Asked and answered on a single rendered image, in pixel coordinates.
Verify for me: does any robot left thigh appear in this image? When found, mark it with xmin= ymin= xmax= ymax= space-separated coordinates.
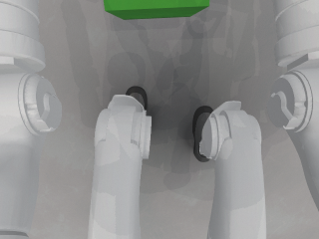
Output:
xmin=87 ymin=105 xmax=152 ymax=239

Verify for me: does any robot right upper arm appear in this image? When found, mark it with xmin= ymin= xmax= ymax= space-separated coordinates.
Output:
xmin=266 ymin=68 xmax=319 ymax=211

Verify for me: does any robot thigh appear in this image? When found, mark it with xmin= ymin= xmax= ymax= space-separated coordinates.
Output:
xmin=204 ymin=110 xmax=267 ymax=239
xmin=87 ymin=105 xmax=152 ymax=239

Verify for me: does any robot right forearm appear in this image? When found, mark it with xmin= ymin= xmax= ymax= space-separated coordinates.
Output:
xmin=272 ymin=0 xmax=319 ymax=72

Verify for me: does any robot left upper arm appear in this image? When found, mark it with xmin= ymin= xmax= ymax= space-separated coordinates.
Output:
xmin=0 ymin=72 xmax=62 ymax=239

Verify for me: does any robot right thigh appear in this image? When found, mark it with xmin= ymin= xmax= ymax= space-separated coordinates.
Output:
xmin=204 ymin=110 xmax=267 ymax=239

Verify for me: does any robot left forearm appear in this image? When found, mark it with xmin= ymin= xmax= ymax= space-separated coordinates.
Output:
xmin=0 ymin=0 xmax=46 ymax=75

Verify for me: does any carton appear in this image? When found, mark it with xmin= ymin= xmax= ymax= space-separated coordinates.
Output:
xmin=104 ymin=0 xmax=210 ymax=20

